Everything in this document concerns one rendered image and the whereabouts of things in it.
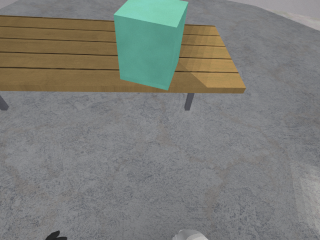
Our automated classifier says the right robot thigh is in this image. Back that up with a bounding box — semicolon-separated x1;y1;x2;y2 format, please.
172;229;208;240

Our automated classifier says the table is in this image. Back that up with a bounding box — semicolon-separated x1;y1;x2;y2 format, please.
0;15;246;111

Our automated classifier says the robot left hand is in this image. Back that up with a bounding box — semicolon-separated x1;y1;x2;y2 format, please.
45;230;67;240

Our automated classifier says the carton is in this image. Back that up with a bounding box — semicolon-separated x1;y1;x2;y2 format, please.
113;0;189;91

